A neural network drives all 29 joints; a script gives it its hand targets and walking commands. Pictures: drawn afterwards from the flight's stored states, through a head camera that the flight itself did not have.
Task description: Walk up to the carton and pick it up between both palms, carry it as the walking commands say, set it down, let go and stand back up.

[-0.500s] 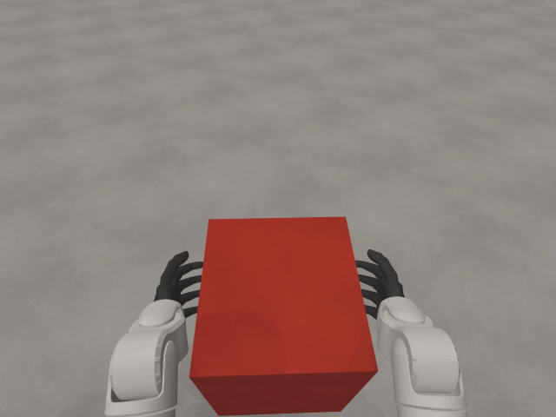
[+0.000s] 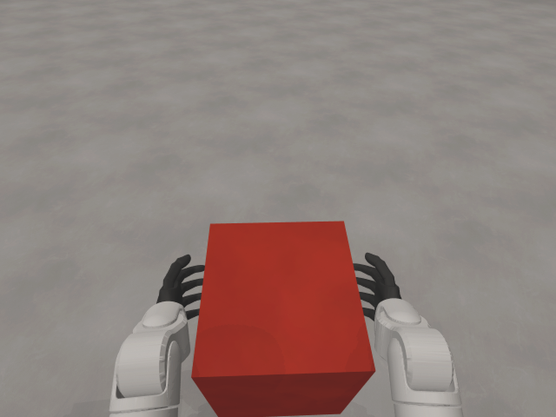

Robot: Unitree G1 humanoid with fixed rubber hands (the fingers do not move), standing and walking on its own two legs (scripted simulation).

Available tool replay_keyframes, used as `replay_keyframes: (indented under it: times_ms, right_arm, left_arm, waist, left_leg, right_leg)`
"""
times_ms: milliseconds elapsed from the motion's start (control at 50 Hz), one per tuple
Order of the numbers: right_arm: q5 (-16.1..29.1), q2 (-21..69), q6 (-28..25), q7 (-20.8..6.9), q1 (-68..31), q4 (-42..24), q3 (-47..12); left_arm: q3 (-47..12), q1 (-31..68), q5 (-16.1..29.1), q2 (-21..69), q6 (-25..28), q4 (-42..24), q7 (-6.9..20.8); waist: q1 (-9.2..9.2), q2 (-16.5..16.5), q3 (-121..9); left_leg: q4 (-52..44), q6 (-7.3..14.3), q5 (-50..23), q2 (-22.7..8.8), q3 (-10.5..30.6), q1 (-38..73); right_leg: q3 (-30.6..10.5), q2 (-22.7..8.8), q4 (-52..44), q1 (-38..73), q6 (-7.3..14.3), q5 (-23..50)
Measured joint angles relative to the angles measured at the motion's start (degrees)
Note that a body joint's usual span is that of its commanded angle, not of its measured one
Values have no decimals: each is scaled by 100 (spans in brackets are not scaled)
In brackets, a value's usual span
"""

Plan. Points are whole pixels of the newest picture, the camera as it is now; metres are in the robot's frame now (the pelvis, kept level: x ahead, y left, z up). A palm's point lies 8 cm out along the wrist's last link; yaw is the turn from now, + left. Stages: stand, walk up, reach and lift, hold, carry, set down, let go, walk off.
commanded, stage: carry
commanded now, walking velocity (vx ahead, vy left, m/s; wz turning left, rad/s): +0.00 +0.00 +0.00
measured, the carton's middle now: (278, 324) +0.28 +0.00 -0.02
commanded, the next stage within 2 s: none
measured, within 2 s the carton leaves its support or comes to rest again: neither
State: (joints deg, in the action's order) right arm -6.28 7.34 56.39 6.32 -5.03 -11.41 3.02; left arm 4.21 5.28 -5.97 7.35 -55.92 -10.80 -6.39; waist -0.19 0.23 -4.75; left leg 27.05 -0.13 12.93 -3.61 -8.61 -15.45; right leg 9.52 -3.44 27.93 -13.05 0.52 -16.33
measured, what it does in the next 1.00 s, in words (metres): stands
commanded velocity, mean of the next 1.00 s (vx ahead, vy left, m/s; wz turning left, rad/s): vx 0.00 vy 0.00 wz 0.00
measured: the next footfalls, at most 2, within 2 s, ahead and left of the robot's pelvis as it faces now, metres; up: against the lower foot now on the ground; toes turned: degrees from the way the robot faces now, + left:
none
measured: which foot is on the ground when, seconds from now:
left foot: down 0.00-1.00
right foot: down 0.00-1.00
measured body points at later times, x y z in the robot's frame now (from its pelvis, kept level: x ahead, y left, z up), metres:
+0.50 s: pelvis -0.02 +0.00 +0.00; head -0.03 +0.00 +0.45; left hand +0.26 +0.15 +0.06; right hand +0.26 -0.15 +0.06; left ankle +0.01 +0.12 -0.74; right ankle -0.02 -0.10 -0.74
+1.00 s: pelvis -0.02 +0.00 +0.00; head -0.03 +0.00 +0.45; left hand +0.25 +0.15 +0.06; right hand +0.25 -0.15 +0.06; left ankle +0.01 +0.12 -0.74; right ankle -0.02 -0.10 -0.74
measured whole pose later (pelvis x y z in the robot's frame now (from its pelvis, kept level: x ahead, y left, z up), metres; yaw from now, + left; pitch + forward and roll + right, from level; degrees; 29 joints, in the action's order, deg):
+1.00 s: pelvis -0.02 +0.00 +0.00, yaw +0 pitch +1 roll +0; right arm -6.4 7.3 58.2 6.2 -5.0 -12.7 3.0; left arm 3.9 5.2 -6.1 7.4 -57.9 -12.2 -6.5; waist -0.2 0.2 -3.8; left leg 28.6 -0.2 11.8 -4.2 -8.1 -17.8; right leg 10.0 -3.0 29.3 -15.1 1.2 -15.3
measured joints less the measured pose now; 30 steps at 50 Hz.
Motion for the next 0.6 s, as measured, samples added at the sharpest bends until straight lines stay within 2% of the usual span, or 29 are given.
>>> replay_keyframes:
  times_ms: [600]
  right_arm:
    - [50,3,12,20,-51,14,30]
  left_arm:
    - [29,31,51,2,-21,-13,-35]
  waist:
    - [4,-16,109]
  left_leg:
    - [141,13,-90,-28,53,-203]
  right_leg:
    - [46,6,138,-181,45,72]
